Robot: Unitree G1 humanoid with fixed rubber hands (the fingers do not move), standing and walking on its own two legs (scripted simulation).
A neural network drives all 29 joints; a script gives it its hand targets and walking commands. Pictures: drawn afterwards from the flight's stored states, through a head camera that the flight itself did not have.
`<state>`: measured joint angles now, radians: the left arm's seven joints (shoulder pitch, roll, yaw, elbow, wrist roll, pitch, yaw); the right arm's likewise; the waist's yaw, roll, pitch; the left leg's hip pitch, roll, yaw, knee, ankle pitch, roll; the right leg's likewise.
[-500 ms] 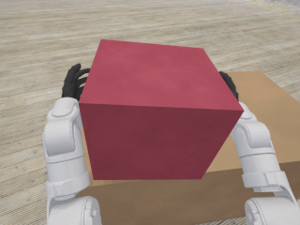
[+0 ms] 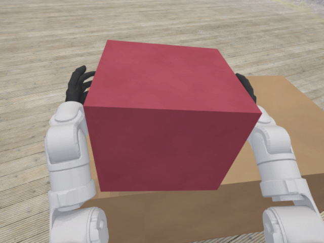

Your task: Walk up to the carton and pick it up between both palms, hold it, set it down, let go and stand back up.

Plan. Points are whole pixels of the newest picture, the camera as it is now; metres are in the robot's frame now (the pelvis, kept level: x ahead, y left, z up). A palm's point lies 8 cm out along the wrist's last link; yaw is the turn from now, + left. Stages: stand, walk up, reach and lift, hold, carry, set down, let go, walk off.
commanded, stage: hold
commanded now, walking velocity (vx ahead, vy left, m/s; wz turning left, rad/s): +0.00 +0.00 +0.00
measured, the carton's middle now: (162, 115) +0.37 +0.01 +0.16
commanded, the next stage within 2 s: none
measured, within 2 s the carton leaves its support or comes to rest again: neither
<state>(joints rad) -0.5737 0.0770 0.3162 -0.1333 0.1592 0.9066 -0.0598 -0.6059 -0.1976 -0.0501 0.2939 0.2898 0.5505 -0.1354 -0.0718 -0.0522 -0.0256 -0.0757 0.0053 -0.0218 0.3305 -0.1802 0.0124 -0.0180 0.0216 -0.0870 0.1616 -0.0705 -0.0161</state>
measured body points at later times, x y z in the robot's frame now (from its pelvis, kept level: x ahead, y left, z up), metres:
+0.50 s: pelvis +0.00 +0.01 +0.00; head -0.04 +0.03 +0.45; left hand +0.35 +0.19 +0.22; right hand +0.36 -0.18 +0.20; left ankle +0.00 +0.11 -0.75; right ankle +0.02 -0.11 -0.75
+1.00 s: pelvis +0.00 +0.00 +0.00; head -0.04 +0.03 +0.45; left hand +0.36 +0.19 +0.22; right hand +0.36 -0.19 +0.20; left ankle +0.00 +0.11 -0.75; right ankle +0.02 -0.11 -0.75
